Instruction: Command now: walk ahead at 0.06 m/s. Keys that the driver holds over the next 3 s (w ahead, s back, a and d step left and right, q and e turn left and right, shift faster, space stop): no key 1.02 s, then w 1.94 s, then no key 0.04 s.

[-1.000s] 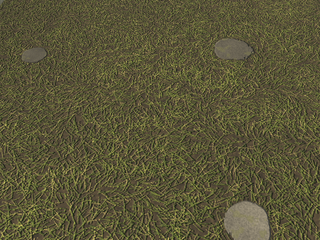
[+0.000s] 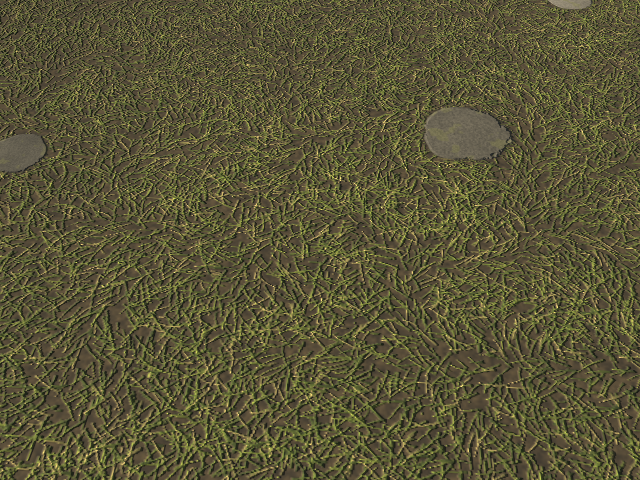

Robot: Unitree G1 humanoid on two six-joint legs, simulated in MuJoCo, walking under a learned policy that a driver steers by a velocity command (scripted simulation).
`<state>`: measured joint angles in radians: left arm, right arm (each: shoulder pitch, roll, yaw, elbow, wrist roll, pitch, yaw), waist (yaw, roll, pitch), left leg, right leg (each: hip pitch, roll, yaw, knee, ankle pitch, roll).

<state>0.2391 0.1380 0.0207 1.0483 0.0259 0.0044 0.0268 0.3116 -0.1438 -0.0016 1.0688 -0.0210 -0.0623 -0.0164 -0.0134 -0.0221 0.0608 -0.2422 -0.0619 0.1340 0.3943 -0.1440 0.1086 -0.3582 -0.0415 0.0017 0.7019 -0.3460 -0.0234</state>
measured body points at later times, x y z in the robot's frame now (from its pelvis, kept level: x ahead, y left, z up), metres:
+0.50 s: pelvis +0.06 -0.03 +0.01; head +0.06 -0.03 +0.46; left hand +0.03 +0.17 -0.16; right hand +0.04 -0.24 -0.15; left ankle +0.05 +0.06 -0.74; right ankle +0.04 -0.13 -0.74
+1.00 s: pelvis +0.06 -0.03 +0.01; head +0.07 -0.03 +0.46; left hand +0.03 +0.17 -0.16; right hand +0.03 -0.24 -0.16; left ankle +0.05 +0.06 -0.74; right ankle +0.04 -0.13 -0.74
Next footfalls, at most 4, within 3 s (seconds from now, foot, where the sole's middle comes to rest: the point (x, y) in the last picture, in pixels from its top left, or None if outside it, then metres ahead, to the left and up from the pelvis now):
0.08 right None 0.08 -0.13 -0.78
1.38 right None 0.19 -0.16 -0.78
1.86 left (325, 455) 0.53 0.00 -0.78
2.42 right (390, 321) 0.86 -0.16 -0.78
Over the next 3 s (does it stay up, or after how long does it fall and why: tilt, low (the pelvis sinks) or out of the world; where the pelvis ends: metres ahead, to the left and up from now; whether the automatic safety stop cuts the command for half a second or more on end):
stays up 1.01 -0.06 -0.02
